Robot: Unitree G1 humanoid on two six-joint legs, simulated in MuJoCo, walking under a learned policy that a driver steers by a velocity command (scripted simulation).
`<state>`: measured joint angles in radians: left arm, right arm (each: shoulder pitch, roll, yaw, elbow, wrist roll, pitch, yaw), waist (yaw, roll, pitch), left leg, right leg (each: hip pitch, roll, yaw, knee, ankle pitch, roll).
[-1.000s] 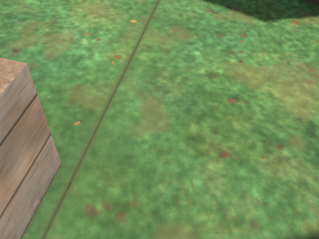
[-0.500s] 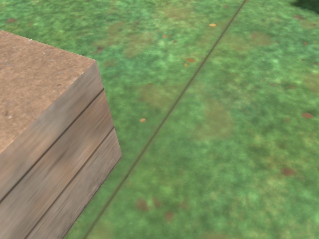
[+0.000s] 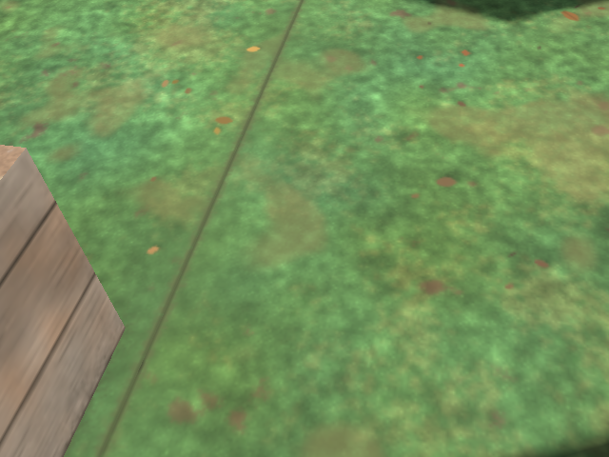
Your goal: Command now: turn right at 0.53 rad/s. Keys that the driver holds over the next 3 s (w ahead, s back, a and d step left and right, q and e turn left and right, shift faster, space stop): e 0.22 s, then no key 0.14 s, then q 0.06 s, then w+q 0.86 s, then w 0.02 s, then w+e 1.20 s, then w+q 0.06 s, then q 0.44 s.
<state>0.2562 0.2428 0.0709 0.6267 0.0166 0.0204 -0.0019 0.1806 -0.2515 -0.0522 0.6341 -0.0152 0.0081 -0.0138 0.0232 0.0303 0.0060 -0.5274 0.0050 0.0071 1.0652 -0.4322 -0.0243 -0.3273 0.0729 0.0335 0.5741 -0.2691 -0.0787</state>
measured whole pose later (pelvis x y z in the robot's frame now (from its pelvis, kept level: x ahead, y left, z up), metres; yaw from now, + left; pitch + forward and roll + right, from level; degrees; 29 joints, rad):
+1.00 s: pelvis +0.20 +0.06 -0.02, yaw +5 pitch +2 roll -1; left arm 0.42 0.26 0.06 0.84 0.02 -0.08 0.01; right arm 0.11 -0.29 -0.08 0.60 -0.05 -0.02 0.06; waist 0.06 -0.01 0.01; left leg -0.52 -0.03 0.08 0.67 -0.20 0.12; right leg -0.03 -0.11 -0.15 0.73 -0.49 0.02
